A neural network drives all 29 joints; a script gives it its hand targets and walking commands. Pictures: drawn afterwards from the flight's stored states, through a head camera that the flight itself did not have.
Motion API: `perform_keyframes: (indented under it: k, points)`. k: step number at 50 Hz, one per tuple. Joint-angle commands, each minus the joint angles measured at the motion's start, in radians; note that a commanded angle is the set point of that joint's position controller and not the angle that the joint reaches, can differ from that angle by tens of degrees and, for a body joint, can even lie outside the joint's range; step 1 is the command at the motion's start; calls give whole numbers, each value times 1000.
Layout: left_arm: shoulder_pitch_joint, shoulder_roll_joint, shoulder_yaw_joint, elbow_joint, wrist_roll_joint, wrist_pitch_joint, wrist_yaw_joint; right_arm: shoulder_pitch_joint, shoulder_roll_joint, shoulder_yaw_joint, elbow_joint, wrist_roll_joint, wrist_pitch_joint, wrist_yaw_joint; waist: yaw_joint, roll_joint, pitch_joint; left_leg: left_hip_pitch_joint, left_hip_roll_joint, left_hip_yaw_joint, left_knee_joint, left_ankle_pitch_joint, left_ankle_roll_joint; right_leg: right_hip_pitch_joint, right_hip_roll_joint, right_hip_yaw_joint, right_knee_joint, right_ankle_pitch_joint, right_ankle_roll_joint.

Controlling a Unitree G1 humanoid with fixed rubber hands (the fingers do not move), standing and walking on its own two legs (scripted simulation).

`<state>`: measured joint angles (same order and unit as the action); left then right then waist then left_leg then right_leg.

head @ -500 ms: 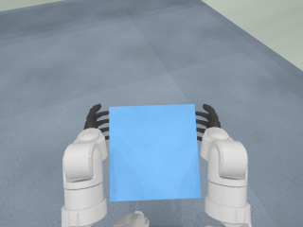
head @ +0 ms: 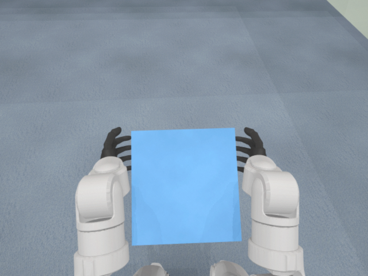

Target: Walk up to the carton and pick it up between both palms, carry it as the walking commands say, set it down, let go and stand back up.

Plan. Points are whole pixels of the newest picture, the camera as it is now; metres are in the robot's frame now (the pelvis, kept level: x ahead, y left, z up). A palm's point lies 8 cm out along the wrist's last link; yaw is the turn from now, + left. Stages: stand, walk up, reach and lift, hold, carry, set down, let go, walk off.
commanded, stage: carry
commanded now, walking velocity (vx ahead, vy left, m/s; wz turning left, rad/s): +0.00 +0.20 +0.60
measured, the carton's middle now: (183, 180) +0.33 +0.01 -0.03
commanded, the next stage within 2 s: none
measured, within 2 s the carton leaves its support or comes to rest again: neither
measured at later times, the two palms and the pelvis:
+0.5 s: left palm out of the picture +0.19 +0.35 +0.12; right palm (142, 173) +0.28 +0.09 +0.10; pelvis -0.05 +0.13 +0.01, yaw +19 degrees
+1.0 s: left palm out of the picture +0.07 +0.49 +0.12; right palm (35, 215) +0.20 +0.25 +0.11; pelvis -0.13 +0.23 +0.01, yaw +25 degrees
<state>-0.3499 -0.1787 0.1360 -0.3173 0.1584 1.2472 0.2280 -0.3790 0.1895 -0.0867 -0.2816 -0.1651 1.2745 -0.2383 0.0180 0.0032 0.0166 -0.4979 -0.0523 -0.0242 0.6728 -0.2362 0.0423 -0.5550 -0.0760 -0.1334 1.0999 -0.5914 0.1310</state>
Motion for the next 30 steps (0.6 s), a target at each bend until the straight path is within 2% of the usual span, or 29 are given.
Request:
perform_keyframes:
  k: [1,3,4,5,6,7,8,9,10,11,12,13,14,16,17,18,20,21,23,24,25,26,27,28,29,30]
  points:
    - [-416,-1059,-643,-149,-459,-32,-238,-300,1028,531,-150,424,-69,242,-35,225,-448,334,171,-370,-254,457,132,50,19,71,-142,57,-54]
    - [-379,-1035,-614,-109,-447,-19,-239,-306,1002,539,-159,415,-61,234,-33,204,-424,258,170,-408,-299,378,114,137,47,68,-256,68,-74]
    - [-360,-1025,-602,-92,-441,-14,-240,-299,992,543,-158,412,-56,231,-31,199,-422,217,165,-422,-322,347,89,197,61,64,-321,66,-85]
    - [-344,-1027,-590,-74,-441,-9,-242,-307,985,547,-169,411,-52,226,-25,188,-423,178,145,-404,-336,324,61,278,71,56,-412,69,-94]
    - [-335,-1035,-583,-68,-442,-8,-245,-332,986,557,-183,415,-49,223,-7,160,-428,93,104,-355,-344,256,0,427,69,52,-553,91,-113]
    - [-328,-1046,-574,-64,-441,-9,-248,-351,986,566,-194,417,-47,220,18,94,-447,-43,41,-256,-288,126,-63,639,8,68,-736,190,-144]
    - [-329,-1040,-556,-53,-438,-10,-251,-363,1003,577,-195,417,-44,217,34,-194,-456,-187,-73,-92,40,-164,-99,752,-300,307,-877,264,-245]
    - [-334,-1029,-549,-39,-440,-10,-252,-395,998,572,-202,410,-37,217,2,-382,-408,-236,0,-24,428,-280,-72,614,-591,446,-841,552,-331]
    - [-306,-1030,-553,-14,-424,-3,-246,-388,983,545,-171,402,-32,219,-11,-237,-364,-228,117,-99,564,-252,-36,503,-595,351,-774,601,-352]
    - [-310,-1041,-556,-32,-423,-3,-248,-393,1009,558,-162,413,-36,221,-10,-78,-319,-194,117,-111,629,-208,-41,402,-532,270,-773,588,-328]
    - [-340,-1039,-558,-63,-429,-4,-246,-375,1028,552,-129,419,-36,224,-12,25,-290,-206,118,-81,654,-160,-52,381,-486,215,-760,584,-305]
    - [-361,-1027,-565,-89,-429,-10,-242,-360,1030,553,-115,426,-34,227,-15,43,-300,-211,111,-47,602,-150,-59,413,-441,172,-719,633,-275]
    - [-384,-1019,-574,-115,-435,-11,-239,-349,1030,545,-102,428,-32,226,-19,25,-305,-245,104,-14,530,-161,-66,490,-401,130,-669,746,-251]
    - [-347,-972,-552,-116,-423,-7,-234,-333,1012,557,-106,433,-24,217,-13,-124,-311,-281,89,53,414,-178,-71,589,-390,81,-624,964,-219]
    - [-329,-957,-538,-114,-421,-8,-236,-350,1018,580,-124,442,-22,212,-9,-210,-312,-261,89,75,369,-170,-71,595,-388,51,-624,1003,-202]
    - [-296,-951,-522,-101,-414,-9,-237,-374,1030,609,-146,455,-23,208,-6,-277,-321,-211,88,94,309,-160,-71,588,-374,11,-615,1012,-177]
    - [-269,-945,-505,-89,-409,-11,-239,-390,1039,627,-155,465,-19,202,-8,-358,-325,-94,76,133,179,-159,-67,536,-336,-83,-590,976,-128]
    - [-269,-947,-507,-88,-408,-12,-240,-397,1038,627,-163,467,-18,200,-10,-383,-347,-42,65,158,123,-156,-65,535,-330,-108,-562,969,-109]
    - [-265,-956,-513,-82,-409,-13,-242,-410,1035,621,-167,468,-17,199,-10,-410,-380,18,62,189,11,-129,-52,548,-351,-120,-508,956,-100]
    - [-265,-961,-518,-72,-407,-12,-241,-389,1029,610,-151,462,-14,201,-22,-406,-403,72,63,197,-88,-92,-42,541,-365,-126,-464,923,-92]
    - [-267,-966,-519,-58,-401,-10,-240,-374,1023,601,-134,460,-12,204,-44,-340,-427,160,43,197,-215,-29,-32,511,-343,-150,-349,862,-75]
    - [-277,-971,-527,-51,-395,-7,-241,-351,1027,585,-106,453,-12,209,-62,-173,-447,263,30,85,-272,11,-9,388,-281,-127,-198,643,-54]
    - [-288,-977,-540,-58,-393,-9,-240,-351,1023,570,-84,449,-17,217,-43,114,-407,354,158,-160,-231,450,30,117,-173,-109,-57,32,-32]
    - [-319,-973,-564,-80,-406,-12,-236,-315,997,541,-76,446,-26,220,-41,344,-395,424,285,-401,-205,831,69,-83,-74,-62,99,-242,4]
    - [-347,-986,-587,-69,-419,-15,-229,-305,994,519,-61,448,-30,227,-35,297,-383,441,247,-320,-152,1014,79,-90,-70,23,152,-232,-6]
    - [-359,-1021,-634,-93,-436,-15,-227,-297,1007,515,-66,442,-35,234,-35,304,-410,478,264,-355,-133,988,122,-133,-43,51,175,-197,-10]
